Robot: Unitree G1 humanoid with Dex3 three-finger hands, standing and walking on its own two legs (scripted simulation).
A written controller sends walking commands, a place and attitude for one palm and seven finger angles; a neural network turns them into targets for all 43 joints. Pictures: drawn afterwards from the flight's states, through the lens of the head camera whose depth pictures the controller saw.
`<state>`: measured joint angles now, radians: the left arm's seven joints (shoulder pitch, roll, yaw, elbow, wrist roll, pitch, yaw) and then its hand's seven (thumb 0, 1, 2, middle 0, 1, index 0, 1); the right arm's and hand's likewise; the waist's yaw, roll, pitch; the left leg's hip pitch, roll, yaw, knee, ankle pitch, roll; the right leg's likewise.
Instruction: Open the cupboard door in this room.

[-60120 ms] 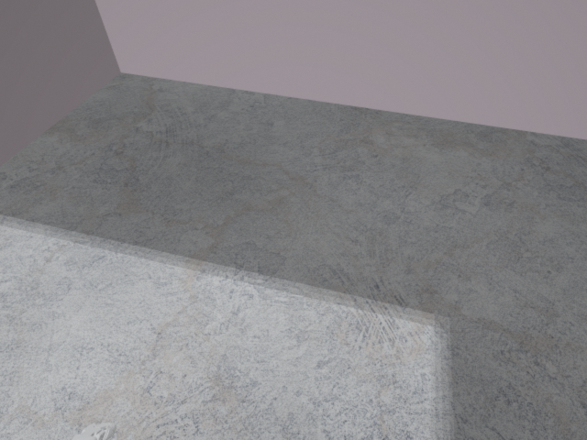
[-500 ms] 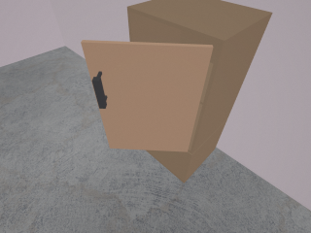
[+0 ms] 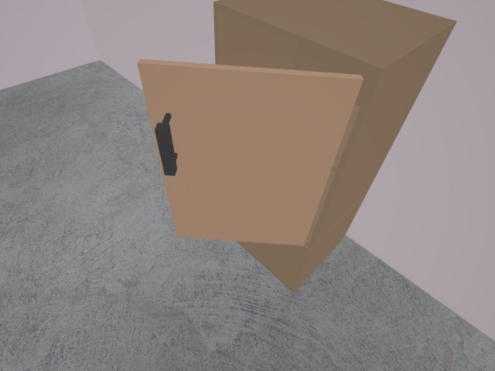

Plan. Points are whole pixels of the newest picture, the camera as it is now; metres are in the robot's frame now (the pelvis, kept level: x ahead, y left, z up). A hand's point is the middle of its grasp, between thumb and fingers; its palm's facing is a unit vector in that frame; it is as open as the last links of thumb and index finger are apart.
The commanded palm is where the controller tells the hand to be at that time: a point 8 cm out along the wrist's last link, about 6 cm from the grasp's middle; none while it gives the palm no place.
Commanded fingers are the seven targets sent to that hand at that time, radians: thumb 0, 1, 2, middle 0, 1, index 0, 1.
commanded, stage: come to a stop and stand still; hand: left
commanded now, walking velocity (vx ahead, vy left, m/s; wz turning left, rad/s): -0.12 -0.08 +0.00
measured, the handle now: (169, 144) +0.55 +0.21 +0.04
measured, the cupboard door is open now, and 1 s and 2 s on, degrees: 42 42 42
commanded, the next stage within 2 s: look again from close up in 1.30 s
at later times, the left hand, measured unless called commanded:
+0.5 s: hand out of the picture -0.01 +0.15 -0.17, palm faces +0.00 -0.97 -0.23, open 7.3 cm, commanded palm none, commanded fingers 0.00 0.90 0.90 -0.20 -0.30 -0.20 -0.30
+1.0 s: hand out of the picture +0.01 +0.11 -0.17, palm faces +0.01 -0.98 -0.22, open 7.3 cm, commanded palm none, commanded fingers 0.00 0.90 0.90 -0.20 -0.30 -0.20 -0.30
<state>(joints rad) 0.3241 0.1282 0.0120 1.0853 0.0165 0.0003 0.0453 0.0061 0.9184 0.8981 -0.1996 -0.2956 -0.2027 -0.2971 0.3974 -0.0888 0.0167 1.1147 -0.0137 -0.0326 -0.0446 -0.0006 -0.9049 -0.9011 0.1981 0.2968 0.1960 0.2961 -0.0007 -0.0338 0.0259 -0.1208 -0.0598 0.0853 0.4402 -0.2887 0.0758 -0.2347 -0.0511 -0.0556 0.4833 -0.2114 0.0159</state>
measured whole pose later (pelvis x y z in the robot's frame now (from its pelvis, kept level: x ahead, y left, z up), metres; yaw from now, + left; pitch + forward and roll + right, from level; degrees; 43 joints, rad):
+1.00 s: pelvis +0.00 -0.06 +0.00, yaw +0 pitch -1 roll +1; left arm 0.27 0.15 -0.01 1.12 0.01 -0.02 0.04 0.01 0.93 0.90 -0.20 -0.30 -0.21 -0.30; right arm 0.35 -0.14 0.02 1.14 -0.02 -0.01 -0.03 0.00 -0.91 -0.90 0.20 0.30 0.20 0.30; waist -0.01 0.02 0.05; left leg -0.12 0.02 0.06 0.40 -0.27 -0.02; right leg -0.22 0.03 -0.09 0.44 -0.20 -0.08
